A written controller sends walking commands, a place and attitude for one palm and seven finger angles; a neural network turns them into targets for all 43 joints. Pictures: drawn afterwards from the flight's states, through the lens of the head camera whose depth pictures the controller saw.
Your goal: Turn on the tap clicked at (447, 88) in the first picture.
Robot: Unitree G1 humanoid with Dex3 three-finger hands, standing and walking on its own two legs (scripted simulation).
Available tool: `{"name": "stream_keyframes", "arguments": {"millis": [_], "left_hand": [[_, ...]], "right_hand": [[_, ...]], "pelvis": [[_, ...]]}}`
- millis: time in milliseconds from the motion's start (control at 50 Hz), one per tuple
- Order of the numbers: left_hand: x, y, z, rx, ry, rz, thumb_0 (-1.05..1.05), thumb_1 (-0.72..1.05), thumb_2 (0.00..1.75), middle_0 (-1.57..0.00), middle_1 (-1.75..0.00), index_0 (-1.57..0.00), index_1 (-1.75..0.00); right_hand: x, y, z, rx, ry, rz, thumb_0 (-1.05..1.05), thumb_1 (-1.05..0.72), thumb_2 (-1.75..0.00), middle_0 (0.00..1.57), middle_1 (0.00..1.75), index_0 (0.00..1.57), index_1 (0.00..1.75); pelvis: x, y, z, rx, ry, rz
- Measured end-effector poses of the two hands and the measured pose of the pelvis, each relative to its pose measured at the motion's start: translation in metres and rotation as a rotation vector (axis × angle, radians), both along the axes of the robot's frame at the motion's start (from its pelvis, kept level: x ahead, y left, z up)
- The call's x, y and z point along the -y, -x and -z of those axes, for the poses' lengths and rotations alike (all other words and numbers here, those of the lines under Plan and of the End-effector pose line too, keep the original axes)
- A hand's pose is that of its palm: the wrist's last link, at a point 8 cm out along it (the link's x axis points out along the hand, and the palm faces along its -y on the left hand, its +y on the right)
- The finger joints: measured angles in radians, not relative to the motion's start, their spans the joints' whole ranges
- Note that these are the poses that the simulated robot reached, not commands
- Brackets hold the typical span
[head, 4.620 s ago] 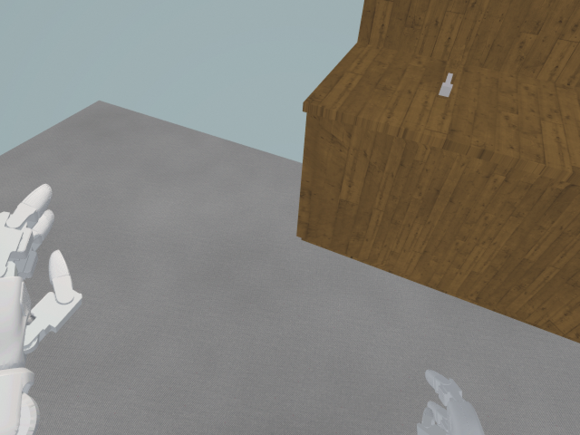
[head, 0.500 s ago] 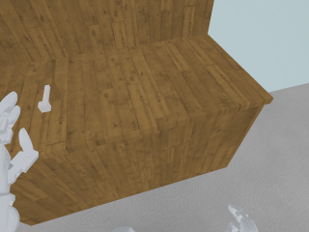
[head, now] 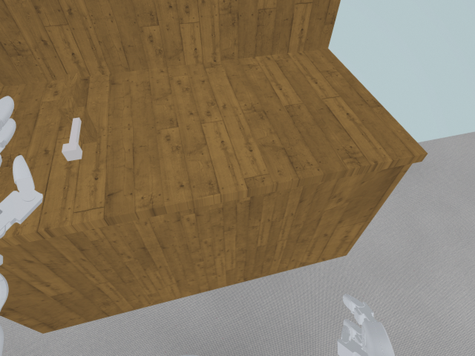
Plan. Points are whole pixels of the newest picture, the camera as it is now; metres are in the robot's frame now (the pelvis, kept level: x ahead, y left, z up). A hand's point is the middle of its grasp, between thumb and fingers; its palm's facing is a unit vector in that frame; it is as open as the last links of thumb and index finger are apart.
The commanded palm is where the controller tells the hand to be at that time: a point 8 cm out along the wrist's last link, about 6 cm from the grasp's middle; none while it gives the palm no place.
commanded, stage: come to a stop and stand still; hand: left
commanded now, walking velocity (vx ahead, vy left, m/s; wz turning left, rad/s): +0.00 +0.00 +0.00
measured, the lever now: (72, 151) +0.45 +0.42 +0.03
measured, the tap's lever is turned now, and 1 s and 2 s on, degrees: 0 0 0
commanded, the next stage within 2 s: look again from close up in 1.26 s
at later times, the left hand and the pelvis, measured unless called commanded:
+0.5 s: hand (0, 237) +0.19 +0.31 +0.17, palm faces +0.43 -0.84 -0.32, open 7.4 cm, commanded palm +0.13 +0.34 +0.18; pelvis -0.02 +0.05 +0.00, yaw +2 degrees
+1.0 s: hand (6, 218) +0.22 +0.33 +0.16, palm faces +0.44 -0.84 -0.33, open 7.4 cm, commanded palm +0.16 +0.35 +0.18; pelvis +0.01 +0.07 +0.01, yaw +3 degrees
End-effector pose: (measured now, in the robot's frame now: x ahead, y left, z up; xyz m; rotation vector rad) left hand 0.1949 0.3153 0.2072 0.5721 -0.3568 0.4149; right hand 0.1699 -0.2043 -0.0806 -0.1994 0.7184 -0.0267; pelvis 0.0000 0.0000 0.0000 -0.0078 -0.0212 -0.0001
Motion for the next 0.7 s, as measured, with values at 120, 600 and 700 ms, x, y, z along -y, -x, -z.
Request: {"name": "stream_keyframes", "arguments": {"millis": [120, 600, 700], "left_hand": [[0.018, 0.017, 0.027, -0.068, 0.13, 0.074, 0.01, 0.89, 0.9, -0.2, -0.3, -0.2, -0.3], [-0.047, 0.042, 0.039, -0.047, 0.176, 0.027, 0.01, 0.89, 0.9, -0.21, -0.3, -0.2, -0.31], [-0.056, 0.035, 0.036, -0.045, 0.174, 0.004, 0.02, 0.89, 0.9, -0.21, -0.3, -0.21, -0.31]], "right_hand": [[0.016, 0.02, -0.012, 0.046, 0.029, 0.063, 0.01, -0.9, -0.89, 0.21, 0.3, 0.2, 0.3], [-0.077, 0.007, -0.029, 0.071, 0.044, -0.08, 0.01, -0.9, -0.89, 0.21, 0.3, 0.2, 0.3], [-0.088, -0.005, -0.029, 0.07, 0.042, -0.102, 0.01, -0.9, -0.89, 0.21, 0.3, 0.2, 0.3]], "pelvis": [[-0.013, 0.01, 0.0, 0.015, 0.001, 0.007], [-0.063, 0.014, -0.007, 0.009, 0.031, -0.034], [-0.069, 0.008, -0.007, 0.004, 0.021, -0.045]]}}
